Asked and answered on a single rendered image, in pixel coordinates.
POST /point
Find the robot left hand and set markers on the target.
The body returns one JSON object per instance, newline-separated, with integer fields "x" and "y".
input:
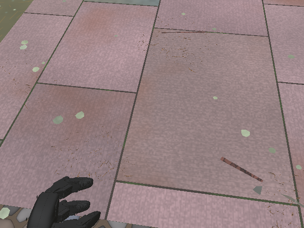
{"x": 49, "y": 212}

